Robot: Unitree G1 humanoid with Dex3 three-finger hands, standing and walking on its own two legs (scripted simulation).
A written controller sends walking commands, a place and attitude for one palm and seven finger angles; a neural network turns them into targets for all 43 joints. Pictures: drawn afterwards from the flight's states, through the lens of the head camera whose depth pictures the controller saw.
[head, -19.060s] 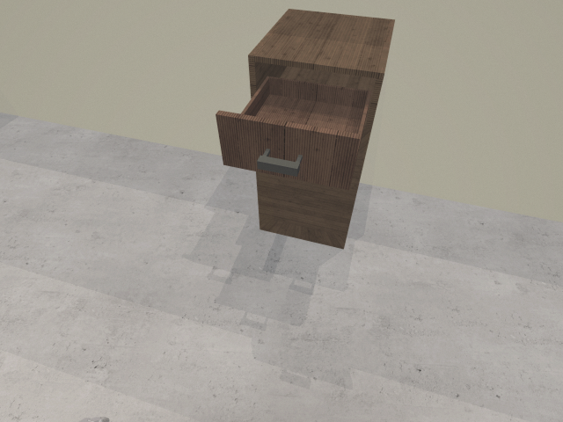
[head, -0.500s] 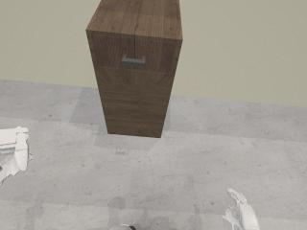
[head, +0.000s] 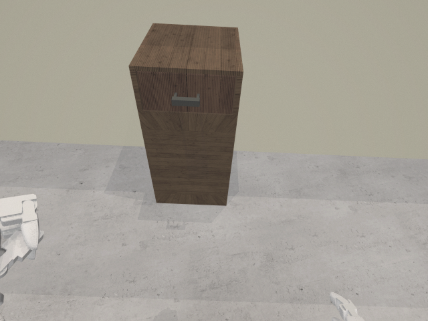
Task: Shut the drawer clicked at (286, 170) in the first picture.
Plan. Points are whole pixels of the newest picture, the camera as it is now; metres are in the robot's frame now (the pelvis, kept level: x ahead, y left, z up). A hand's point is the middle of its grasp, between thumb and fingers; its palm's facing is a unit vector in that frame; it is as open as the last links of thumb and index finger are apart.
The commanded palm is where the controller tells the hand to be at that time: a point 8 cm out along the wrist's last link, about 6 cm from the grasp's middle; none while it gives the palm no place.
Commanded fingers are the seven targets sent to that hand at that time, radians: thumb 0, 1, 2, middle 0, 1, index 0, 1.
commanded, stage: stop stepping back and stand still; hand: left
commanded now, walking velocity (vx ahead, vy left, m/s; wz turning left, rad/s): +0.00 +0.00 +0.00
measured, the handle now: (186, 98) +0.86 +0.13 -0.04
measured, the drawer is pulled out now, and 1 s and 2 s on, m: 0.00 0.00 0.00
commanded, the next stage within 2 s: let the arm hang, fingers relaxed in 0.16 s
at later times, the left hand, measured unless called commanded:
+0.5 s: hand out of the picture +0.09 +0.20 -0.14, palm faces +0.05 -0.97 -0.22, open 3.1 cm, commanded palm none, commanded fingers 0.00 0.90 0.90 -0.88 -1.04 -0.88 -1.04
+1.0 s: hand out of the picture -0.06 +0.17 -0.16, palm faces +0.08 -0.98 -0.19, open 6.8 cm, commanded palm none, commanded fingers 0.00 0.90 0.90 -0.20 -0.30 -0.20 -0.30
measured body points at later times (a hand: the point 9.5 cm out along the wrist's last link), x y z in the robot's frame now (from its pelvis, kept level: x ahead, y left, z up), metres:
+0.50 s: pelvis +0.00 +0.01 +0.00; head +0.01 +0.01 +0.45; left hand +0.09 +0.25 -0.13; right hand +0.13 -0.22 -0.12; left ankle +0.03 +0.12 -0.73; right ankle +0.00 -0.11 -0.73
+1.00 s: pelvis -0.01 +0.01 +0.01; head +0.01 +0.01 +0.46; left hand -0.07 +0.23 -0.15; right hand -0.03 -0.19 -0.15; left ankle +0.03 +0.12 -0.73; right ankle +0.00 -0.11 -0.73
